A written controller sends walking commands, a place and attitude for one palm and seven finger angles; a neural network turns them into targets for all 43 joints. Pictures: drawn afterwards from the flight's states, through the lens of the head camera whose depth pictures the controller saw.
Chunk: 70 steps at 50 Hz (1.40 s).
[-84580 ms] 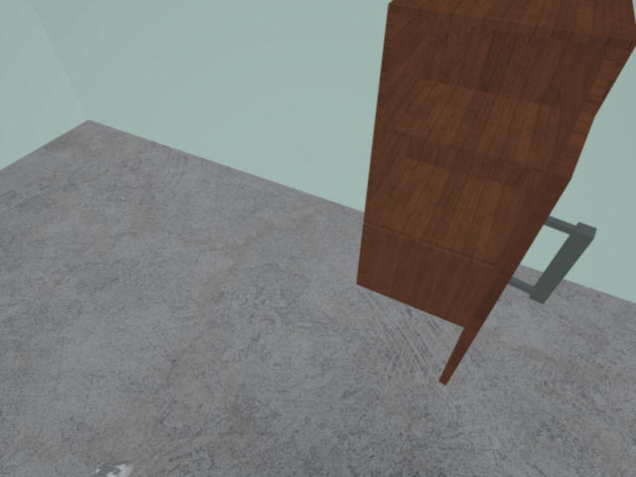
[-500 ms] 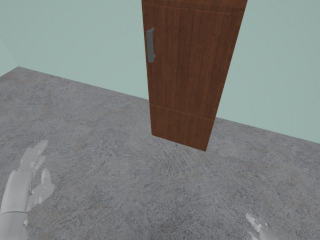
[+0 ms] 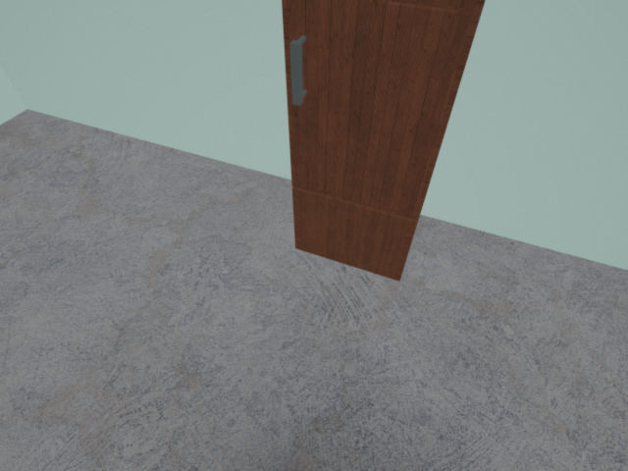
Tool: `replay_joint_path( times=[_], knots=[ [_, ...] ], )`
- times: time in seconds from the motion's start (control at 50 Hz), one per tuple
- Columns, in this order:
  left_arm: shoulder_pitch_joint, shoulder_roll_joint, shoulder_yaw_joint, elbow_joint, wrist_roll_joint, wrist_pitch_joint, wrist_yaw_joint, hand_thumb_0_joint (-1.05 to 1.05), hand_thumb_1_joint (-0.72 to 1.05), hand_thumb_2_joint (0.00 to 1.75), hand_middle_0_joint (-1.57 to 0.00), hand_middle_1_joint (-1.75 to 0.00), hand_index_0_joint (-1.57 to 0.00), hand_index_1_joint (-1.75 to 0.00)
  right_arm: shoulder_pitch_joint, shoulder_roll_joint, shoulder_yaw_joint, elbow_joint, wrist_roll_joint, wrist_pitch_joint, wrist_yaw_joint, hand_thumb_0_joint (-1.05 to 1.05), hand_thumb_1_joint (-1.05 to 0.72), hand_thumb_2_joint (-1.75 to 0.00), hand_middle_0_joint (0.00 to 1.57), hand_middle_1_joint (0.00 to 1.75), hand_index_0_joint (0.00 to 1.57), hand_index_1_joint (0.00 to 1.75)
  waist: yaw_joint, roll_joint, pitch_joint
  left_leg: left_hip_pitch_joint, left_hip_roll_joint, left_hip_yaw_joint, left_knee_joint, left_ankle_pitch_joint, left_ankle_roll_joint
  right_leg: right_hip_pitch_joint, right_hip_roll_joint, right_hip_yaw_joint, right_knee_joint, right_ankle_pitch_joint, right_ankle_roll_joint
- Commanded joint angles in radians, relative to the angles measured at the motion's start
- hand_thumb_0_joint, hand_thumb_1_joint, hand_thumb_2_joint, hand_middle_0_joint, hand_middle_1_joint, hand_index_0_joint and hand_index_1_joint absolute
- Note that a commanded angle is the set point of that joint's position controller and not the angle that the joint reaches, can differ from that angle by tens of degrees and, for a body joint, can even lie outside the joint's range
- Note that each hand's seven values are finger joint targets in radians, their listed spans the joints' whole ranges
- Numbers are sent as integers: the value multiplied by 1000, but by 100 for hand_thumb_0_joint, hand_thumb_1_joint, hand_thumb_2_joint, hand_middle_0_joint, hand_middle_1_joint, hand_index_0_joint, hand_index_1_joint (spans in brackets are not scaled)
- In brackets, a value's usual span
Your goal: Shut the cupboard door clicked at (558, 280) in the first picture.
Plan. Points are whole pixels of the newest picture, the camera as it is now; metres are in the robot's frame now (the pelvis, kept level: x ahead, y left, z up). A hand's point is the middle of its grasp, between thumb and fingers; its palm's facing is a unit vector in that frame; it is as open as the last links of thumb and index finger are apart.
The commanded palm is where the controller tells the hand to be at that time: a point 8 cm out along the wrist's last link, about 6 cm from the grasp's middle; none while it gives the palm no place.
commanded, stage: let the arm hang, fingers relaxed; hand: left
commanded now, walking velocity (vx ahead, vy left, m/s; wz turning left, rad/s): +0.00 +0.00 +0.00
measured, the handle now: (300, 71) +1.00 +0.09 +0.03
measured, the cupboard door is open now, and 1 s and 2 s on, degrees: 0 0 0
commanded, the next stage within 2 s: look to check the result in 0.52 s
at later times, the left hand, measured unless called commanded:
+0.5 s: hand out of the picture -0.02 +0.15 -0.18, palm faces +0.02 -0.99 -0.14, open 7.4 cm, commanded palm none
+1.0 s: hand out of the picture -0.02 +0.15 -0.17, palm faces +0.02 -0.98 -0.18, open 7.4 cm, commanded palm none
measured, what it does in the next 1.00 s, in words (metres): stands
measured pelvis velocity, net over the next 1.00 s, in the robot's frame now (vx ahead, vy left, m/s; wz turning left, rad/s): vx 0.02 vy -0.01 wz -0.01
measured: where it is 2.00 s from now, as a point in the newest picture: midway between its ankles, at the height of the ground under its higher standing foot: outside the picture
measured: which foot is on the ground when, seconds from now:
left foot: down 0.00-1.00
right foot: down 0.00-1.00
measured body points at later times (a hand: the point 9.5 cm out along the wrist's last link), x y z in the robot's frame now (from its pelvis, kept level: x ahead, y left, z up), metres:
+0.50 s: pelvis +0.00 +0.00 +0.00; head +0.00 +0.00 +0.45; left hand -0.02 +0.20 -0.16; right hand -0.03 -0.21 -0.16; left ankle +0.08 +0.09 -0.74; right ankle -0.03 -0.12 -0.74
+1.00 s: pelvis +0.02 -0.01 +0.00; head +0.03 -0.02 +0.45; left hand -0.02 +0.20 -0.16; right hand +0.01 -0.23 -0.16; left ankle +0.08 +0.09 -0.74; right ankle -0.03 -0.12 -0.74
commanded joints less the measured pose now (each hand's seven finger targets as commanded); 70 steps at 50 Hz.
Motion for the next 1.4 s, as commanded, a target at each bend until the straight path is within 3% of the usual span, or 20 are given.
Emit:
replay_joint_path(
  times=[0.0, 0.08, 0.2, 0.4, 0.6, 0.86, 0.98, 1.38],
  knots=[
    [12, 84, 6, -17, -3, -29, 9, 0, 90, 90, -20, -30, -20, -30, 40, -115, -23, -18, 1, -20, -13, 0, -90, -90, 20, 30, 20, 30, -14, -74, 37, 119, 101, -143, -97, -164, -14, -186, -94, 120, -154, -118, -52],
    [24, 60, 4, 8, -2, -24, 13, 0, 90, 90, -20, -30, -20, -30, 46, -87, -21, 10, -3, -15, -15, 0, -90, -90, 20, 30, 20, 30, -15, -74, 88, 106, 100, -135, -110, -198, -15, -227, -90, 123, -158, -166, -46],
    [41, 46, 8, 18, 2, -23, 16, 0, 90, 90, -20, -30, -20, -30, 48, -69, -21, 25, -3, -20, -16, 0, -90, -90, 20, 30, 20, 30, -4, -21, 90, 65, 100, -146, -149, -236, -16, -186, -75, 112, -131, -119, -38],
    [34, 21, 14, 17, 1, -26, 16, 0, 90, 90, -20, -30, -20, -30, 61, -47, -22, 28, -5, -26, -20, 0, -90, -90, 20, 30, 20, 30, -2, -1, 69, 64, 95, -145, -162, -232, -21, -164, -72, 101, -121, -89, -38],
    [25, 18, 14, 23, -1, -34, 16, 0, 90, 90, -20, -30, -20, -30, 64, -44, -21, 30, -2, -31, -22, 0, -90, -90, 20, 30, 20, 30, -4, -41, 42, 108, 93, -128, -124, -127, -20, -146, -85, 106, -132, -34, -43],
    [15, 20, 8, 38, -2, -34, 18, 0, 90, 90, -20, -30, -20, -30, 40, -45, -18, 40, -1, -31, -23, 0, -90, -90, 20, 30, 20, 30, -8, -33, 69, 129, 99, -121, -125, -100, -19, -145, -89, 112, -144, -15, -39],
    [2, 27, 7, 38, -3, -39, 18, 0, 90, 90, -20, -30, -20, -30, 22, -54, -15, 41, -1, -36, -23, 0, -90, -90, 20, 30, 20, 30, -7, -46, 40, 151, 102, -115, -106, -30, -18, -116, -95, 114, -146, 36, -40],
    [-26, 42, 8, 32, -6, -43, 19, 0, 90, 90, -20, -30, -20, -30, -3, -68, -10, 47, -2, -39, -25, 0, -90, -90, 20, 30, 20, 30, -3, -41, 33, 164, 105, -108, -78, 67, -23, -58, -105, 112, -162, 136, -37]
  ],
)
